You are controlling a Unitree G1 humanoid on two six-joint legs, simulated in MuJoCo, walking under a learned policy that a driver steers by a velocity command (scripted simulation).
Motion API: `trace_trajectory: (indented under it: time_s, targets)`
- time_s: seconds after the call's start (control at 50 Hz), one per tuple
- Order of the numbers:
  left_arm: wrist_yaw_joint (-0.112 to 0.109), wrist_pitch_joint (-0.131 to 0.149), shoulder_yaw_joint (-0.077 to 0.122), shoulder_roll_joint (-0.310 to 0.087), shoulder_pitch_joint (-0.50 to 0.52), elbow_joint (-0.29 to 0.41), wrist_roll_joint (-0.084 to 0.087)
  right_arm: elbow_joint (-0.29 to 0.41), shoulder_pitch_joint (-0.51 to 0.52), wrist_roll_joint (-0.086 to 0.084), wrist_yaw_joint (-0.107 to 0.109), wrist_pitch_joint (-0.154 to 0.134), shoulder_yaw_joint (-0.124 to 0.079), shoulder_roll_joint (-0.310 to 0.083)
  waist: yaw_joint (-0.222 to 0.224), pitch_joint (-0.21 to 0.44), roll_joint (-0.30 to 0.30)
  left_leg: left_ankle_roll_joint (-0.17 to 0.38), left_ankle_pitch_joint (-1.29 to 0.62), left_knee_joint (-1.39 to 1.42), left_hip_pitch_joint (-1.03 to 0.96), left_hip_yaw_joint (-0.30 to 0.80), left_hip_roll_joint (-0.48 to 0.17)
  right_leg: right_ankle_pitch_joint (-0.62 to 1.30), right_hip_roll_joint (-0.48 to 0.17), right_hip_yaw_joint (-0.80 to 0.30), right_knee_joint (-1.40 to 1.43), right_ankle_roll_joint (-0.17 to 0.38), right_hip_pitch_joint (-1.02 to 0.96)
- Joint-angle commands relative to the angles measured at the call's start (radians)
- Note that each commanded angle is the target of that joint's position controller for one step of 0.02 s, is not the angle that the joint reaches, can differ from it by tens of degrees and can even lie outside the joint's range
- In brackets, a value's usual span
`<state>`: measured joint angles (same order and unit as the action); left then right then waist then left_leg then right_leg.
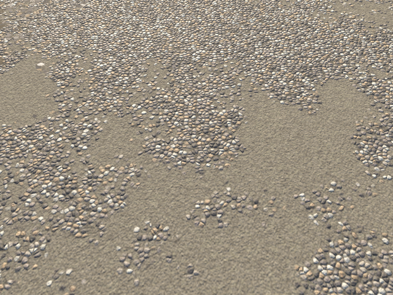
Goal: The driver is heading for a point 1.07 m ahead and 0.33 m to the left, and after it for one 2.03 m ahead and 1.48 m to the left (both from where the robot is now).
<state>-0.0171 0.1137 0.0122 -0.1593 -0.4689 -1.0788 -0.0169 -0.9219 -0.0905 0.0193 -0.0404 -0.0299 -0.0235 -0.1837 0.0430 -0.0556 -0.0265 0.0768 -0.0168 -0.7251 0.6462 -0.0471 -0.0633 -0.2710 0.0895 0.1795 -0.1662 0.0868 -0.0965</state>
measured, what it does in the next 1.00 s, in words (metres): walks ahead, turning left: left foot, then right foot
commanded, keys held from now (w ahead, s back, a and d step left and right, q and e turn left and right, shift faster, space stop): w+q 0.74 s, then w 0.26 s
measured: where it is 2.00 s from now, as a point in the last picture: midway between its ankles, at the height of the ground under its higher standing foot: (120, 168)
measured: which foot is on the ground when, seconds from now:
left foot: up 0.00-0.12, down 0.14-0.68, up 0.70-1.00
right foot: down 0.00-0.12, up 0.14-0.66, down 0.68-1.00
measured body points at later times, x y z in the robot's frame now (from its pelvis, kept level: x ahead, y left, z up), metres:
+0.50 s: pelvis +0.27 +0.05 +0.01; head +0.30 +0.07 +0.45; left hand +0.40 +0.32 -0.11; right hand +0.30 -0.22 -0.12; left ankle +0.19 +0.07 -0.74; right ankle +0.47 -0.08 -0.67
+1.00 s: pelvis +0.54 +0.09 +0.01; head +0.56 +0.10 +0.46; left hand +0.40 +0.32 -0.12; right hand +0.79 -0.05 -0.11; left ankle +0.54 +0.26 -0.67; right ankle +0.55 +0.00 -0.74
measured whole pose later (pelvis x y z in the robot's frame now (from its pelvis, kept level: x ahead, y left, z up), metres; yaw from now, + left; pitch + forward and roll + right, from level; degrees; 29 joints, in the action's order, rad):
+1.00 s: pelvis +0.54 +0.09 +0.01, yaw +31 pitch +1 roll -1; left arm 0.02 0.10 0.04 -0.24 -0.41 -0.89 -0.02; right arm -0.79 -0.16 0.04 -0.05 -0.02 -0.05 -0.27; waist 0.04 -0.02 -0.05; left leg 0.05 0.16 -0.92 0.62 0.06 -0.03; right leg -0.19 0.04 0.10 -0.26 0.05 0.09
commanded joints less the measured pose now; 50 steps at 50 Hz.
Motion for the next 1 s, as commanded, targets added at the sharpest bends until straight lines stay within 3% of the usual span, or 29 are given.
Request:
trace_trajectory:
  time_s: [0.02,0.08,0.1,0.12,0.14,0.16,0.18,0.2,0.22,0.24,0.26,0.28,0.34,0.44,0.54,0.58,0.62,0.64,0.66,0.68,0.7,0.72,0.74,0.76,0.78,0.84,0.9,1.0]
  targets:
    - [-0.016,0.001,0.017,-0.126,-0.096,0.003,-0.004,0.096,0.134,0.003,-0.003,-0.017,-0.001,-0.034,0.012,-0.077,0.085,0.026,0.047,0.088,0.010,-0.073,0.041,0.672,-0.308,-0.046,-0.023,0.040,-0.014]
    - [-0.032,-0.009,0.026,-0.165,-0.061,0.009,-0.005,0.077,0.031,0.009,0.007,-0.019,-0.018,-0.060,-0.051,-0.003,0.123,0.084,0.197,0.118,-0.151,-0.128,0.125,1.092,-0.330,0.001,-0.229,0.029,-0.065]
    - [-0.033,-0.017,0.032,-0.182,-0.045,0.015,-0.007,0.049,-0.063,0.010,0.011,-0.022,-0.030,-0.078,-0.091,0.048,0.132,0.110,0.234,0.140,-0.246,-0.133,0.155,1.147,-0.335,0.010,-0.367,0.031,-0.059]
    - [-0.029,-0.024,0.037,-0.197,-0.027,0.027,-0.005,0.008,-0.189,0.016,0.014,-0.029,-0.046,-0.104,-0.145,0.114,0.132,0.141,0.219,0.212,-0.404,-0.117,0.172,1.070,-0.330,0.023,-0.553,0.028,-0.002]
    - [-0.022,-0.023,0.038,-0.198,0.011,0.058,0.001,-0.027,-0.330,0.032,0.022,-0.031,-0.074,-0.169,-0.220,0.184,0.090,0.197,0.252,0.263,-0.636,0.035,0.073,0.811,-0.308,0.030,-0.822,0.010,0.200]
    - [0.003,-0.015,0.021,-0.091,-0.025,0.122,0.014,-0.011,-0.346,0.036,0.032,-0.024,-0.103,-0.277,-0.156,0.271,-0.148,0.354,0.203,0.283,-0.958,0.543,-0.247,-0.094,-0.121,0.026,-1.219,-0.042,0.648]
    - [0.008,-0.001,0.037,-0.160,0.080,0.162,0.011,-0.019,-0.360,0.001,0.026,-0.010,-0.104,-0.270,-0.181,0.308,-0.072,0.408,0.214,0.420,-0.984,0.782,-0.289,-0.218,-0.050,-0.184,-1.351,-0.042,0.813]
    - [0.013,0.015,0.037,-0.168,0.164,0.203,0.013,-0.014,-0.282,-0.008,0.030,-0.008,-0.097,-0.243,-0.143,0.147,-0.025,0.361,0.180,0.455,-0.863,0.621,-0.262,-0.109,-0.127,-0.225,-1.285,-0.032,0.891]
    - [0.013,0.024,0.038,-0.172,0.176,0.206,0.014,-0.007,-0.235,-0.009,0.030,-0.011,-0.084,-0.185,-0.105,0.083,0.049,0.312,0.082,0.482,-0.737,0.531,-0.226,-0.044,-0.157,-0.217,-1.196,-0.035,0.840]
    - [0.011,0.014,0.040,-0.161,0.174,0.202,0.005,0.000,-0.195,-0.007,0.032,-0.016,-0.074,-0.152,-0.059,0.035,0.090,0.269,-0.023,0.495,-0.626,0.448,-0.175,-0.029,-0.180,-0.217,-1.121,-0.047,0.776]
    - [0.013,-0.008,0.038,-0.147,0.158,0.208,-0.014,0.002,-0.180,-0.012,0.038,-0.024,-0.064,-0.128,-0.026,0.029,0.084,0.245,-0.090,0.504,-0.555,0.384,-0.127,-0.030,-0.192,-0.219,-1.068,-0.066,0.714]
    - [0.018,-0.030,0.037,-0.133,0.146,0.210,-0.025,0.004,-0.185,-0.015,0.039,-0.034,-0.061,-0.131,-0.012,0.038,0.067,0.234,-0.133,0.507,-0.525,0.350,-0.104,-0.033,-0.194,-0.215,-1.027,-0.080,0.680]
    - [0.027,-0.065,0.036,-0.124,0.208,0.251,-0.033,-0.004,-0.240,-0.022,0.039,-0.051,-0.069,-0.182,-0.011,0.029,0.028,0.215,-0.216,0.517,-0.480,0.300,-0.054,0.024,-0.190,-0.181,-0.918,-0.116,0.695]
    - [0.034,-0.075,0.034,-0.143,0.436,0.346,-0.024,-0.006,-0.361,-0.019,0.039,-0.040,-0.068,-0.186,-0.092,0.012,-0.029,0.141,-0.230,0.508,-0.558,0.325,-0.025,0.214,-0.169,-0.168,-0.704,-0.133,0.797]
    - [0.041,-0.065,0.020,-0.150,0.594,0.418,-0.016,0.002,-0.435,-0.008,0.050,-0.034,-0.069,-0.198,-0.145,0.003,-0.047,0.145,-0.266,0.456,-0.693,0.384,-0.043,0.242,-0.125,-0.177,-0.542,-0.116,0.834]
    - [0.042,-0.056,0.017,-0.160,0.623,0.444,-0.010,0.011,-0.438,-0.001,0.056,-0.034,-0.072,-0.211,-0.146,-0.001,-0.057,0.144,-0.299,0.425,-0.724,0.413,-0.060,0.227,-0.109,-0.186,-0.473,-0.099,0.802]
    - [0.039,-0.045,0.020,-0.182,0.563,0.442,-0.006,0.030,-0.392,0.000,0.063,-0.035,-0.078,-0.230,-0.102,0.007,-0.067,0.115,-0.345,0.384,-0.693,0.426,-0.064,0.195,-0.091,-0.198,-0.388,-0.076,0.660]
    - [0.032,-0.040,0.028,-0.201,0.475,0.419,-0.003,0.044,-0.347,0.000,0.062,-0.037,-0.081,-0.243,-0.057,0.035,-0.069,0.089,-0.442,0.322,-0.643,0.412,-0.047,0.155,-0.065,-0.191,-0.352,-0.058,0.511]
    - [0.021,-0.031,0.041,-0.229,0.345,0.379,-0.001,0.052,-0.325,-0.002,0.053,-0.042,-0.083,-0.252,-0.004,0.102,-0.046,0.067,-0.515,0.187,-0.612,0.396,-0.011,0.155,-0.043,-0.179,-0.315,-0.039,0.336]
    - [0.007,-0.018,0.054,-0.263,0.197,0.349,-0.012,0.063,-0.306,-0.013,0.041,-0.051,-0.081,-0.241,0.068,0.195,-0.001,0.046,-0.402,-0.016,-0.502,0.361,0.048,0.163,-0.119,-0.238,-0.285,-0.009,0.103]
    - [-0.012,-0.018,0.069,-0.340,0.047,0.348,-0.036,0.099,-0.338,-0.020,0.038,-0.057,-0.058,-0.152,0.092,0.355,0.142,0.037,0.072,-0.299,-0.362,0.269,0.115,0.029,-0.392,-0.499,-0.289,0.029,-0.119]
    - [-0.006,-0.034,0.083,-0.388,0.116,0.359,-0.043,0.119,-0.475,-0.046,0.042,-0.047,-0.054,-0.124,-0.015,0.409,0.362,0.016,0.614,-0.505,-0.092,0.185,0.229,-0.038,-0.566,-0.956,-0.146,0.151,-0.221]
    - [0.000,-0.045,0.072,-0.281,0.192,0.375,-0.024,0.083,-0.433,-0.005,0.050,-0.027,-0.060,-0.198,-0.035,0.256,0.166,0.021,0.508,-0.576,-0.015,0.182,0.122,-0.196,-0.525,-0.916,-0.123,0.143,-0.069]
    - [0.004,-0.044,0.051,-0.197,0.249,0.382,-0.014,0.090,-0.349,0.007,0.038,-0.023,-0.061,-0.196,-0.031,0.128,0.063,0.014,0.405,-0.538,-0.031,0.167,0.094,-0.164,-0.460,-0.740,-0.096,0.122,0.079]
    - [0.010,-0.040,0.043,-0.171,0.261,0.369,-0.018,0.098,-0.313,0.008,0.029,-0.021,-0.057,-0.172,-0.042,0.073,0.038,0.005,0.360,-0.497,-0.057,0.160,0.070,-0.040,-0.408,-0.611,-0.070,0.104,0.167]
    - [0.019,-0.012,0.041,-0.173,0.199,0.316,-0.007,0.107,-0.304,0.022,0.008,0.001,-0.048,-0.138,-0.065,0.055,0.123,-0.008,0.338,-0.432,-0.114,0.146,0.054,0.218,-0.335,-0.423,-0.034,0.089,0.257]
    - [0.030,0.011,0.045,-0.185,0.150,0.282,0.002,0.132,-0.233,0.024,-0.002,0.006,-0.041,-0.127,-0.066,0.046,0.117,-0.016,0.274,-0.370,-0.042,0.151,0.050,0.302,-0.333,-0.344,0.004,0.108,0.235]
    - [0.035,0.001,0.044,-0.188,0.093,0.240,0.007,0.199,-0.023,0.023,-0.018,-0.005,-0.012,-0.100,-0.036,0.008,0.108,-0.044,0.094,-0.089,-0.032,0.057,0.015,0.347,-0.281,-0.214,0.038,0.091,0.233]
Velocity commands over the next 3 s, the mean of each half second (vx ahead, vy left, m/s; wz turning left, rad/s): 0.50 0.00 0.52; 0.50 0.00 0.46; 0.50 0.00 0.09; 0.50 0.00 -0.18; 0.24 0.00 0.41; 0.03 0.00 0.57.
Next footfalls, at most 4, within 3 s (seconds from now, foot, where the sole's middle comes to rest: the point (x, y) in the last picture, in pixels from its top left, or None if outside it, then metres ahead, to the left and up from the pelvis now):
0.14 left None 0.23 0.08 -0.78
0.68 right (210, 262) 0.59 0.02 -0.78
1.20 left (128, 233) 0.68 0.32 -0.78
1.76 right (143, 158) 1.03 0.31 -0.78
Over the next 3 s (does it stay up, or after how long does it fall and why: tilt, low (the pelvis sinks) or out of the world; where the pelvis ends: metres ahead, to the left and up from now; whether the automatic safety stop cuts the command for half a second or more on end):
stays up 1.20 0.41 0.00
